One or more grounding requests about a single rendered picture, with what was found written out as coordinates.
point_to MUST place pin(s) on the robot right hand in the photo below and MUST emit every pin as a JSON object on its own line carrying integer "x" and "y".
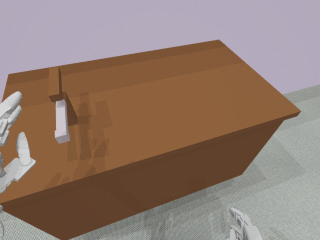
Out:
{"x": 249, "y": 232}

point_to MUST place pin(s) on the tap lever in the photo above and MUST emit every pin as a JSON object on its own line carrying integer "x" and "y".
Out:
{"x": 61, "y": 133}

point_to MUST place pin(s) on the robot left hand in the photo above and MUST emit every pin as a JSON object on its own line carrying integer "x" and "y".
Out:
{"x": 18, "y": 167}

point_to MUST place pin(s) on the counter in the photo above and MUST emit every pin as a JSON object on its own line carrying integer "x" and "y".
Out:
{"x": 145, "y": 129}

